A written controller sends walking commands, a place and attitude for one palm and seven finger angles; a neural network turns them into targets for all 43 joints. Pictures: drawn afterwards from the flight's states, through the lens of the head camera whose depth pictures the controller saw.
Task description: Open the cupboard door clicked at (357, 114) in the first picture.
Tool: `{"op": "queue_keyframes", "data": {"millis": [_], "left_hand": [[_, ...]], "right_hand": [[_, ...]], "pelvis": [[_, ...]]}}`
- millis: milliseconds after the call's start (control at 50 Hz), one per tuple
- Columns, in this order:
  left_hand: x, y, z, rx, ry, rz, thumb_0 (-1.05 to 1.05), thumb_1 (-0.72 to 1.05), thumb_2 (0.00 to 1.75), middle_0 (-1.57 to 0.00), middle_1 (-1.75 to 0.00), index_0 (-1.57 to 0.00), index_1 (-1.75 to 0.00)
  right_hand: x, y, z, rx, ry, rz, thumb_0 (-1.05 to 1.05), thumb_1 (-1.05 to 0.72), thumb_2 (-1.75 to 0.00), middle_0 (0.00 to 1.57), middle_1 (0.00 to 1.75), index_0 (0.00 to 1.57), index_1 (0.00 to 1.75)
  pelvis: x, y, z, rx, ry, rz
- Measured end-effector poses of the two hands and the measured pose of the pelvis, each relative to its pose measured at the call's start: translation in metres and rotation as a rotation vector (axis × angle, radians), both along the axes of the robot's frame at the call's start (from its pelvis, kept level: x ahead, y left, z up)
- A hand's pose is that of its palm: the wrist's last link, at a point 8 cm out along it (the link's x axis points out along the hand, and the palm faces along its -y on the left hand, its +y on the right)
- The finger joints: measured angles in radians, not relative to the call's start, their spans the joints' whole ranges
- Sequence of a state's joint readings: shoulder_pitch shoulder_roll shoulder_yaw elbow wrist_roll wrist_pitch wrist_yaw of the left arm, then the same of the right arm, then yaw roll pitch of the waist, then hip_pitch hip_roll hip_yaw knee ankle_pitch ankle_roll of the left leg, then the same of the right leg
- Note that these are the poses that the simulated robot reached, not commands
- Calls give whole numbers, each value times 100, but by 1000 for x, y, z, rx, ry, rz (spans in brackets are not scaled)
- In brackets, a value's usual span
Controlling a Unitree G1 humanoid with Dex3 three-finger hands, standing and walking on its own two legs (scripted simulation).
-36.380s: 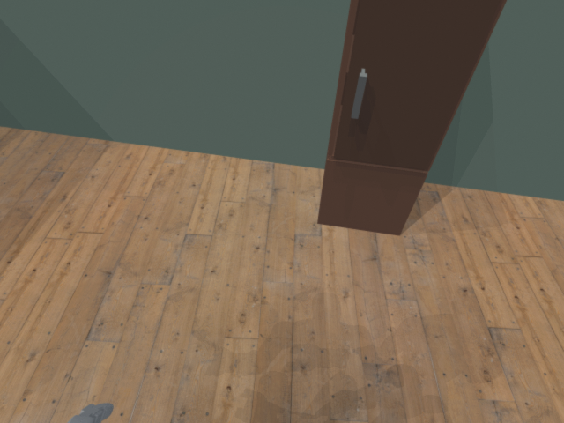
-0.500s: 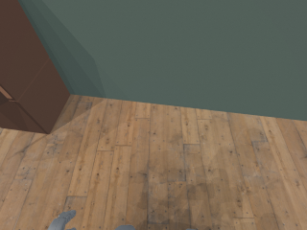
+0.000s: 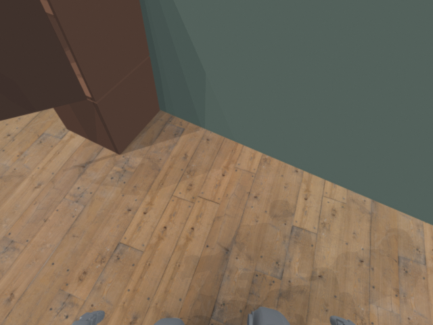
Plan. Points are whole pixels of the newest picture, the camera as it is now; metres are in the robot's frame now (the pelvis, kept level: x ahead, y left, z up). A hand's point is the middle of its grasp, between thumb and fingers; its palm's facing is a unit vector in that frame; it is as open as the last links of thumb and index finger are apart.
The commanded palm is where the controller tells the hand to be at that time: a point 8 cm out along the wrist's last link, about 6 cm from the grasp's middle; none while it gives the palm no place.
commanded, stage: turn to face it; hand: left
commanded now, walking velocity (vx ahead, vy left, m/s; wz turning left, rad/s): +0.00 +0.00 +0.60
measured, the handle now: out of the picture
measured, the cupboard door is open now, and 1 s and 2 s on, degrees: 51 51 51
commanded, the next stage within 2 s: take the last steps up to it in 0.66 s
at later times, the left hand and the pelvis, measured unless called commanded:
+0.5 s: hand out of the picture +0.02 +0.18 -0.18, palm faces +0.32 -0.92 -0.21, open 7.4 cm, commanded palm none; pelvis +0.02 -0.03 -0.01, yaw +18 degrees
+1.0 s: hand out of the picture +0.01 +0.14 -0.15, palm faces +0.48 -0.84 -0.23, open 7.4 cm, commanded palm none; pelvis +0.05 -0.05 +0.01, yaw +27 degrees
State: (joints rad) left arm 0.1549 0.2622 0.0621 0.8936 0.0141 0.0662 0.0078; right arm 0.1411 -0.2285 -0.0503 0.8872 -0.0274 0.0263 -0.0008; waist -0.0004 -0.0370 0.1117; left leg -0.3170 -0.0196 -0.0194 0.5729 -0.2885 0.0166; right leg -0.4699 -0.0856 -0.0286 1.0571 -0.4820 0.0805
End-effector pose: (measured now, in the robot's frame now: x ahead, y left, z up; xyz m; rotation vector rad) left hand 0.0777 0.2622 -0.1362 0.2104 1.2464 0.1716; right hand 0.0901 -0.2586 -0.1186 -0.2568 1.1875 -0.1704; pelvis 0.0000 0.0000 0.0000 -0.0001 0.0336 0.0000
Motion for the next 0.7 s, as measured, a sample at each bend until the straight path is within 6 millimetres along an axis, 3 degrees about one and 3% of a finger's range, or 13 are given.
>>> {"op": "queue_keyframes", "data": {"millis": [160,220,300,420,520,600,700], "left_hand": [[23,-18,22,65,-148,45,1,91,90,-19,-30,-20,-30],[14,-30,28,77,-157,72,0,91,90,-20,-30,-20,-30],[-7,-43,30,53,-122,134,0,91,90,-20,-30,-20,-30],[-48,-51,14,-11,-58,236,0,90,90,-20,-30,-20,-30],[-90,-38,-15,-48,19,339,0,90,90,-20,-30,-21,-30],[-105,-30,-15,-40,70,389,1,91,90,-20,-30,-20,-30],[-101,-28,0,-23,41,419,1,91,90,-19,-30,-20,-30]], "right_hand": [[7,-22,-23,57,59,38,1,-90,-90,20,30,20,30],[20,-32,-26,62,68,60,1,-90,-90,20,30,20,30],[42,-34,-15,60,65,107,1,-90,-90,20,30,20,30],[85,-13,0,40,30,224,1,-91,-90,19,30,20,30],[118,18,-1,9,-45,327,1,-90,-90,19,30,20,30],[122,34,5,-2,-48,379,0,-90,-90,20,30,20,30],[114,40,4,15,-5,404,0,-90,-90,20,30,20,30]], "pelvis": [[10,-33,-6,12,-4,96],[12,-39,-4,8,-21,146],[17,-43,5,30,-25,199],[22,-39,7,40,-19,271],[23,-24,-9,14,-17,327],[24,-23,-4,4,-22,352],[27,-27,5,-11,-26,382]]}}
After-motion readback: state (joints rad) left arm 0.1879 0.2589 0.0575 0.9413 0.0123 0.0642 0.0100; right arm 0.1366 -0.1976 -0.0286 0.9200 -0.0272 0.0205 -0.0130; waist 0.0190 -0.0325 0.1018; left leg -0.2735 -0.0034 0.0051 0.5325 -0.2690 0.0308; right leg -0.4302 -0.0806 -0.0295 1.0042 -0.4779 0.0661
